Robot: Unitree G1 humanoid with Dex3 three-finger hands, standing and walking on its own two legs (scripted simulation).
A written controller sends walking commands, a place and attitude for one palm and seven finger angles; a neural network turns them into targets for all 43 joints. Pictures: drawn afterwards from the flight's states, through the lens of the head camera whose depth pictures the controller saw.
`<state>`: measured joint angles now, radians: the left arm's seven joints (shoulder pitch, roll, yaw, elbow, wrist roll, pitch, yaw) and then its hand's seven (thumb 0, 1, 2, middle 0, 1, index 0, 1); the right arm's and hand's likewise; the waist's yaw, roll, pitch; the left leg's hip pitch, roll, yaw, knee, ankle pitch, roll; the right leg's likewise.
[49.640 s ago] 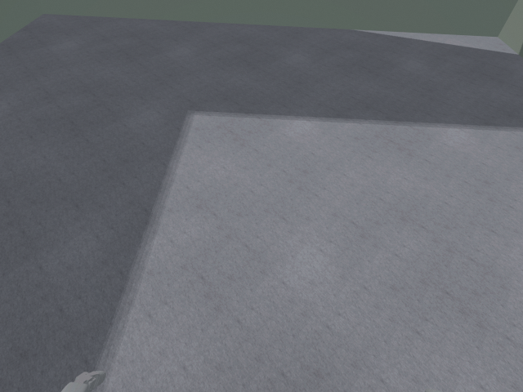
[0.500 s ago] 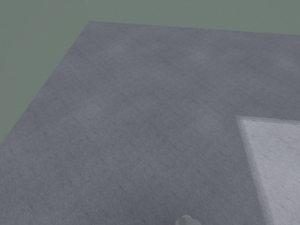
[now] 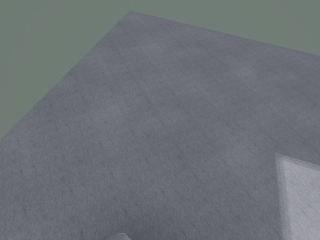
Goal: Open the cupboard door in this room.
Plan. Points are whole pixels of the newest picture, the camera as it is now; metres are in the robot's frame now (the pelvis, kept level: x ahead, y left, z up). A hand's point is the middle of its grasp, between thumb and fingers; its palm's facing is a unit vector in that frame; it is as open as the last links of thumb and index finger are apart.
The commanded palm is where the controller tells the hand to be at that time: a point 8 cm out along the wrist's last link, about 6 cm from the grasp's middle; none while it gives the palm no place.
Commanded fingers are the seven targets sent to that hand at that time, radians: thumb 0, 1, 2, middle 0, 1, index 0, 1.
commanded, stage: turn to face it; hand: left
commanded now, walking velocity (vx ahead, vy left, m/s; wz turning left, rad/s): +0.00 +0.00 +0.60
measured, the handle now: out of the picture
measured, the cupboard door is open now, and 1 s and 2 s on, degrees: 45 45 45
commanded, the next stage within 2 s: none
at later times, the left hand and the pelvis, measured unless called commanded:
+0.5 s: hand out of the picture +0.05 +0.15 -0.13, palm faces +0.31 -0.91 -0.28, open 7.4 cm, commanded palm none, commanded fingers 0.00 0.90 0.90 -0.20 -0.30 -0.20 -0.30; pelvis +0.04 -0.07 +0.02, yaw +19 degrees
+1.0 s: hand out of the picture +0.02 +0.12 -0.14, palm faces +0.59 -0.74 -0.32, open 7.4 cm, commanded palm none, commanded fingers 0.00 0.90 0.90 -0.20 -0.30 -0.20 -0.30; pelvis +0.08 -0.11 +0.01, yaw +37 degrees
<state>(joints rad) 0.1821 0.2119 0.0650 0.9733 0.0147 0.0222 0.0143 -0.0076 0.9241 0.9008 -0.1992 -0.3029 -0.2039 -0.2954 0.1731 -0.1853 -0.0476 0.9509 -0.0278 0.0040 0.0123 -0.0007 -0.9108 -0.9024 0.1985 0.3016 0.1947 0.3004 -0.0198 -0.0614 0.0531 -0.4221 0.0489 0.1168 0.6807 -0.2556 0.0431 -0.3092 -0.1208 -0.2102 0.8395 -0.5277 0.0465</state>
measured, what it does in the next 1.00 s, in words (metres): steps to the right, turning left: right foot, then left foot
